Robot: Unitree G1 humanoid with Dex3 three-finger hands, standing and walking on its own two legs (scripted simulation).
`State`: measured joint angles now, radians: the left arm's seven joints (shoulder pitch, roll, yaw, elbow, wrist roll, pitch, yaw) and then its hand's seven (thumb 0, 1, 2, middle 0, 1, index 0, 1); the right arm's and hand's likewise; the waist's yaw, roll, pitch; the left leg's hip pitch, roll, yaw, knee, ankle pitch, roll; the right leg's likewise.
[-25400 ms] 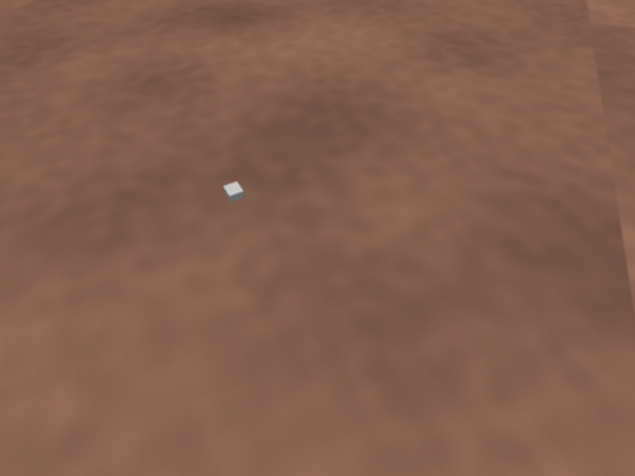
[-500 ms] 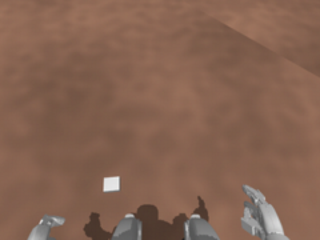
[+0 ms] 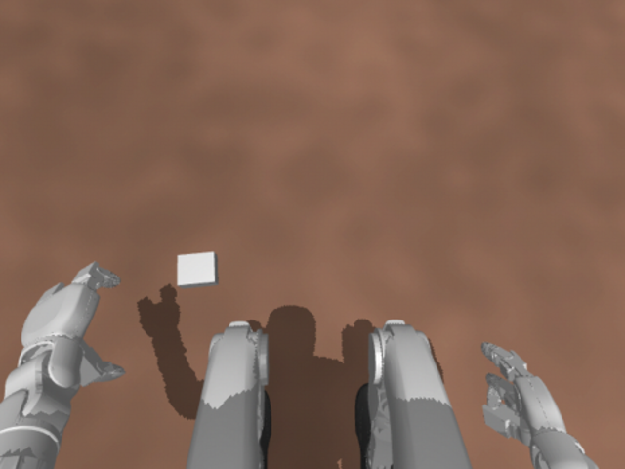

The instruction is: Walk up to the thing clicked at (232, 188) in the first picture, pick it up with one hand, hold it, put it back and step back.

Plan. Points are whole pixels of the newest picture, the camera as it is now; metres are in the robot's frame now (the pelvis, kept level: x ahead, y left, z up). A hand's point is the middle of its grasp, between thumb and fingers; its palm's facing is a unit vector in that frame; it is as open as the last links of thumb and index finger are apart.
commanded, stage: rise first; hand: left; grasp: from above
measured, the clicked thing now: (198, 270) +0.45 +0.27 -0.47
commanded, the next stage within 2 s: approach in 1.46 s
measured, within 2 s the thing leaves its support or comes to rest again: neither
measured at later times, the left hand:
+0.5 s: hand (130, 294) +0.36 +0.32 -0.26, palm faces -0.45 -0.13 -0.88, open 13.6 cm
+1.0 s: hand (148, 280) +0.39 +0.32 -0.31, palm faces -0.44 -0.06 -0.90, open 13.3 cm
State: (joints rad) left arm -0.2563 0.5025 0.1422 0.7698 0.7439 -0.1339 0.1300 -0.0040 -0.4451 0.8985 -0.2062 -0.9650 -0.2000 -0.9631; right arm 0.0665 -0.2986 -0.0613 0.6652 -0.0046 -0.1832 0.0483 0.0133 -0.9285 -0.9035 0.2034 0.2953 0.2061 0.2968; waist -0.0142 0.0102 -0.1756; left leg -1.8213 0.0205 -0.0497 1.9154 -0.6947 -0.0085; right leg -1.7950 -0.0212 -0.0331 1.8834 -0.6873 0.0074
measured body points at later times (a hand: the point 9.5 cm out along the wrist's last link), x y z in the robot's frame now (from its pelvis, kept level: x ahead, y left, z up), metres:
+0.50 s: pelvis -0.03 +0.01 -0.11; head +0.18 +0.05 +0.29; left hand +0.38 +0.32 -0.21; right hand +0.05 -0.28 -0.23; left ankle +0.06 +0.12 -0.45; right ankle +0.07 -0.13 -0.45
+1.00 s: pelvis -0.03 +0.01 -0.15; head +0.20 +0.06 +0.24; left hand +0.41 +0.32 -0.26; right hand +0.05 -0.27 -0.27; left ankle +0.06 +0.12 -0.45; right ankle +0.07 -0.13 -0.45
